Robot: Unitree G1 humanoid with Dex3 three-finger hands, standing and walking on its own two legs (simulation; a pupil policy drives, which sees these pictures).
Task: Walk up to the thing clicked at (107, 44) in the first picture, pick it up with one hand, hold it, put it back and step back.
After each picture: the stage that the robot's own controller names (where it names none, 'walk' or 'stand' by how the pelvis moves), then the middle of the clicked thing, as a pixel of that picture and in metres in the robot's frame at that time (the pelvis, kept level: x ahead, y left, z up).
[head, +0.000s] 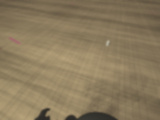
stand; (107, 43) +1.83 -0.42 -0.72
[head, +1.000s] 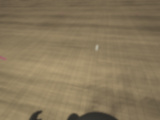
walk; (97, 47) +1.74 -0.01 -0.69
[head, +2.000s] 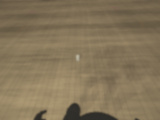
walk; (77, 57) +1.17 +0.34 -0.72
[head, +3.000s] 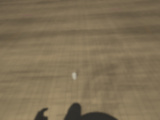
walk; (74, 76) +0.74 +0.30 -0.72
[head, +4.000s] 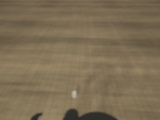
walk; (74, 94) +0.48 +0.21 -0.71
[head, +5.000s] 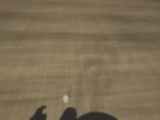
walk; (66, 98) +0.33 +0.24 -0.70
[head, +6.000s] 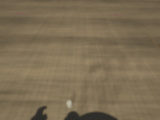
stand; (69, 104) +0.30 +0.22 -0.71
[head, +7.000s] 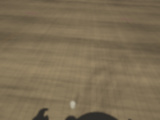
stand; (72, 104) +0.32 +0.17 -0.72
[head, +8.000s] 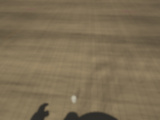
stand; (74, 99) +0.34 +0.18 -0.71
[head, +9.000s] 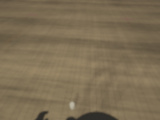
stand; (72, 105) +0.31 +0.19 -0.72
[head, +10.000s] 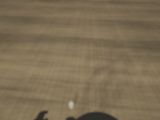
stand; (71, 105) +0.30 +0.20 -0.72
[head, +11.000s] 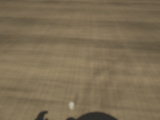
stand; (71, 105) +0.30 +0.20 -0.72
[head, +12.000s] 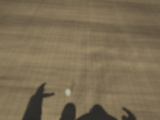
go down; (68, 92) +0.33 +0.20 -0.66
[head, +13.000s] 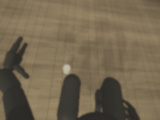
go down; (66, 69) +0.40 +0.19 -0.31
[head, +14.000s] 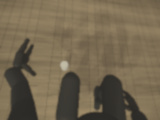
close in; (64, 66) +0.41 +0.19 -0.30
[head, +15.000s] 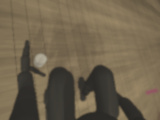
close in; (40, 60) +0.40 +0.21 -0.23
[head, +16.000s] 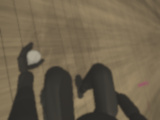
close; (33, 59) +0.40 +0.22 -0.22
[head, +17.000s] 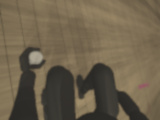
lift; (35, 59) +0.39 +0.21 -0.22
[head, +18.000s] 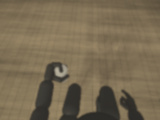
lift; (61, 73) +0.32 +0.19 -0.02
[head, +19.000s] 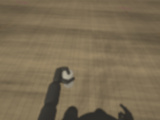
hold; (68, 78) +0.31 +0.15 -0.01
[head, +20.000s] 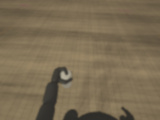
hold; (66, 79) +0.31 +0.17 -0.01
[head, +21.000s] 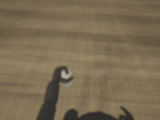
crouch; (67, 78) +0.31 +0.17 -0.01
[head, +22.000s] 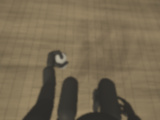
crouch; (61, 61) +0.41 +0.19 -0.10
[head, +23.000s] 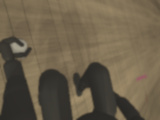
lower; (20, 49) +0.45 +0.26 -0.23
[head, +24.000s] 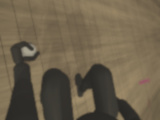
lower; (29, 53) +0.42 +0.24 -0.23
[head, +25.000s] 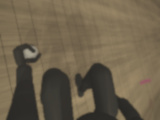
lower; (30, 54) +0.42 +0.23 -0.23
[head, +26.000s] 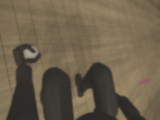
lower; (30, 55) +0.42 +0.23 -0.23
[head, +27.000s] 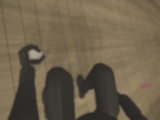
loosen; (35, 55) +0.41 +0.22 -0.23
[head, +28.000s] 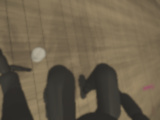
rise; (38, 55) +0.40 +0.21 -0.22
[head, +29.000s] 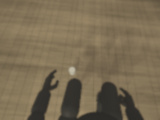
walk; (72, 71) +0.41 +0.17 -0.42
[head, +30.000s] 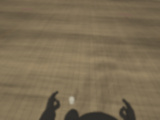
stand; (71, 100) +0.35 +0.17 -0.66
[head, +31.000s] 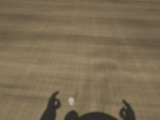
stand; (71, 101) +0.34 +0.18 -0.67
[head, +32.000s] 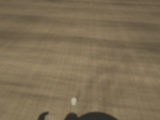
stand; (73, 101) +0.35 +0.17 -0.71
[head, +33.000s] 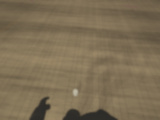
walk; (75, 92) +0.38 +0.13 -0.70
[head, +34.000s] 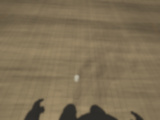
walk; (76, 78) +0.55 +0.14 -0.70
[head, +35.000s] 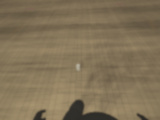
walk; (78, 67) +0.85 +0.28 -0.70
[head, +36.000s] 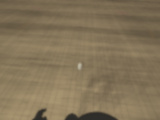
stand; (79, 66) +0.96 +0.18 -0.71
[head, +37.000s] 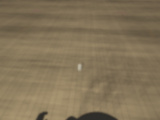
stand; (79, 67) +0.97 +0.19 -0.72
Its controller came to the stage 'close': yes
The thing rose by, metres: 0.71
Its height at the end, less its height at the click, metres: +0.00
